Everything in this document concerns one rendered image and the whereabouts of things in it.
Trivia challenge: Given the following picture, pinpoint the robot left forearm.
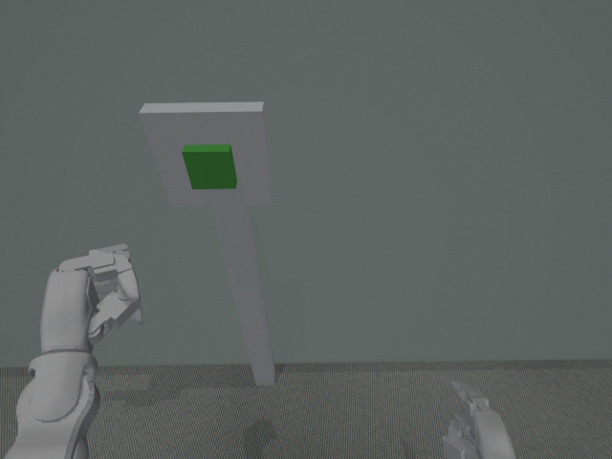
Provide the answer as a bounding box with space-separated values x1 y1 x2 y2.
4 349 100 459

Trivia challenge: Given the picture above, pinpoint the button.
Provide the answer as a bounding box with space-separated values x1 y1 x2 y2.
182 144 237 189

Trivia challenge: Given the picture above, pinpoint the robot left hand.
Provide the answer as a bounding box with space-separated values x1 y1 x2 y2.
40 244 142 355

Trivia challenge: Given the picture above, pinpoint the robot right hand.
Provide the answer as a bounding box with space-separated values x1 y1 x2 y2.
442 379 515 459

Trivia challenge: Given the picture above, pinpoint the panel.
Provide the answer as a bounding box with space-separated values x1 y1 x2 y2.
139 101 275 385

